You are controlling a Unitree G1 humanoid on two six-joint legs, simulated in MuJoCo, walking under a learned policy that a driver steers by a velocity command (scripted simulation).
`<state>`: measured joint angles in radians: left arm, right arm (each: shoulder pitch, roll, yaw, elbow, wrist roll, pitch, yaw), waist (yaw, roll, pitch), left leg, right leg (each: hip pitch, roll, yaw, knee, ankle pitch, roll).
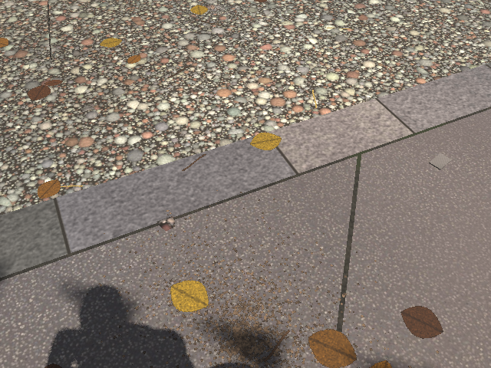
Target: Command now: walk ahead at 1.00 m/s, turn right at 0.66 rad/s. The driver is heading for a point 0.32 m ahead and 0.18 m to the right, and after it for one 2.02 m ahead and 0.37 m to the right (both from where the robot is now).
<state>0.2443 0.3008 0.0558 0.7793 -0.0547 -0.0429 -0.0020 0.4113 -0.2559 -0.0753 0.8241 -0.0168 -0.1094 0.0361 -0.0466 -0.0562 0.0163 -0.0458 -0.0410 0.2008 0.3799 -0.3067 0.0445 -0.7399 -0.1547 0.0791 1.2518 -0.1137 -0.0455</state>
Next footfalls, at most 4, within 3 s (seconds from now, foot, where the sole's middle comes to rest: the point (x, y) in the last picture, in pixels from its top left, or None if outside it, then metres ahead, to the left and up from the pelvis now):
0.22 right None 0.43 -0.10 -0.77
0.66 left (252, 320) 0.68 -0.03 -0.77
1.02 right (319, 351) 0.58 -0.21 -0.77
1.44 left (217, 352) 0.58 0.07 -0.77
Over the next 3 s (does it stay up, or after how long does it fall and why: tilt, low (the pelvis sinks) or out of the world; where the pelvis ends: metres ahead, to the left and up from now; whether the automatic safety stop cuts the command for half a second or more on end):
stays up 1.16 -0.38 0.00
